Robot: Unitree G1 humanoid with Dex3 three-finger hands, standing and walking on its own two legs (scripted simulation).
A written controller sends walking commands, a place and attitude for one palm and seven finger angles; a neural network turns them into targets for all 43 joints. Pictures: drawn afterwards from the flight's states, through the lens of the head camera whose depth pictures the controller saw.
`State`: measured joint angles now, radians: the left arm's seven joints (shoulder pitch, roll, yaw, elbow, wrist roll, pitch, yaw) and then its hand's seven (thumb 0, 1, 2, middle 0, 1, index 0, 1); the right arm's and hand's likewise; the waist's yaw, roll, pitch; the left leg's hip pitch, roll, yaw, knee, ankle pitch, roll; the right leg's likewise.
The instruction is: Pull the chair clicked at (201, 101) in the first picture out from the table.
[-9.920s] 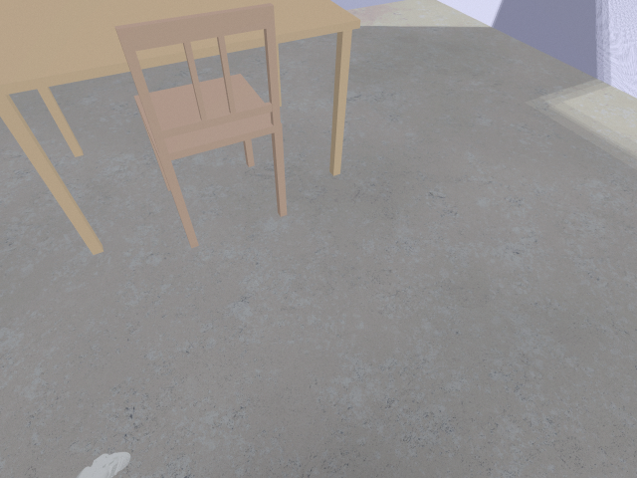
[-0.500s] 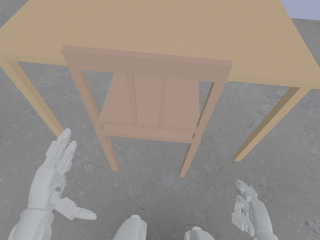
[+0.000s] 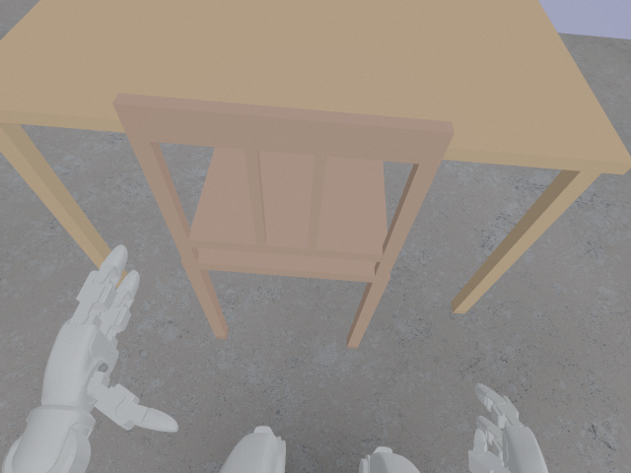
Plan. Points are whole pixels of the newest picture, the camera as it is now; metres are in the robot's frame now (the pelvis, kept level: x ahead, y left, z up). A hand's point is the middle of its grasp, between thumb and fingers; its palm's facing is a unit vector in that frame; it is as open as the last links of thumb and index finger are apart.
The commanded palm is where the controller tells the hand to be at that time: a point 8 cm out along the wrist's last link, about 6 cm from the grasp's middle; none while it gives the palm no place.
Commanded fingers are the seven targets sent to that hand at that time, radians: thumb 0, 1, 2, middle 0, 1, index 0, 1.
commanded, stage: raise the hand toward the chair's back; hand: left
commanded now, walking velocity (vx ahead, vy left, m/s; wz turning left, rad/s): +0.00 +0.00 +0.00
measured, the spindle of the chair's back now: (257, 200) +0.52 +0.13 -0.03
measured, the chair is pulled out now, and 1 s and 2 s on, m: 0.00 0.00 0.00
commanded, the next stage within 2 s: aim the fingers beside a spindle in 0.22 s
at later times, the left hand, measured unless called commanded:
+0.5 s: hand (174, 343) +0.26 +0.18 +0.03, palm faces +0.01 -1.00 -0.06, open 16.9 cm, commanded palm +0.24 +0.23 +0.03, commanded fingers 0.00 -0.50 0.30 -0.06 -0.08 -0.06 -0.08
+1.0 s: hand (207, 314) +0.30 +0.15 +0.02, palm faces -0.02 -1.00 -0.03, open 16.9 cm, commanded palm +0.29 +0.21 +0.01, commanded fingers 0.00 -0.50 0.30 -0.06 -0.08 -0.06 -0.08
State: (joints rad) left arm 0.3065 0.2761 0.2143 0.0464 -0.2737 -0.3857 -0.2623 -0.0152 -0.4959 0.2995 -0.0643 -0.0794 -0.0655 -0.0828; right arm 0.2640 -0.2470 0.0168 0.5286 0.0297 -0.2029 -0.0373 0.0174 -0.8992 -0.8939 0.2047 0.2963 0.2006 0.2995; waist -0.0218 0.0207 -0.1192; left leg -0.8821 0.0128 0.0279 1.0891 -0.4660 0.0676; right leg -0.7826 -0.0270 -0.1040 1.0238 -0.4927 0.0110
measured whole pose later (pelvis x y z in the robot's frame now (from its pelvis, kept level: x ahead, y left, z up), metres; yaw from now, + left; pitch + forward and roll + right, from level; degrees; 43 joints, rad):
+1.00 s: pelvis +0.00 -0.03 -0.02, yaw +0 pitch +18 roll -2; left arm 0.06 0.24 0.20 0.27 -0.26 -0.46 -0.27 -0.02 -0.50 0.30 -0.06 -0.08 -0.07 -0.08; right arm 0.23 -0.26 0.00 0.58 0.03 -0.19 -0.03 0.02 -0.90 -0.89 0.20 0.30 0.20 0.30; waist -0.03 0.03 -0.13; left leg -0.98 0.03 0.01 1.16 -0.50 0.02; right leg -0.90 -0.01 -0.11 1.13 -0.55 -0.04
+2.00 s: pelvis +0.00 -0.03 -0.04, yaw -1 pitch +22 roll -2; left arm -0.28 0.18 0.11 0.55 -0.12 -0.49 -0.04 -0.01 -0.50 0.30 -0.06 -0.08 -0.07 -0.08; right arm 0.24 -0.25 0.00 0.58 0.01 -0.01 0.02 0.01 -0.90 -0.89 0.20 0.30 0.20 0.30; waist -0.05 0.04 -0.15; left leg -1.11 0.03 0.04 1.24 -0.52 0.03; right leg -1.05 -0.02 -0.09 1.23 -0.57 -0.03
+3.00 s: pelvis +0.00 -0.02 -0.04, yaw -1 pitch +22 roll -2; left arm -0.28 0.18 0.10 0.57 -0.14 -0.49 -0.07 -0.01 -0.50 0.30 -0.06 -0.08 -0.06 -0.08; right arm 0.24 -0.25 0.00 0.58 0.01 0.00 0.02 0.01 -0.90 -0.89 0.20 0.30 0.20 0.30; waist -0.05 0.04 -0.16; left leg -1.11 0.03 0.03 1.25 -0.52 0.05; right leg -1.04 -0.02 -0.09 1.22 -0.56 -0.02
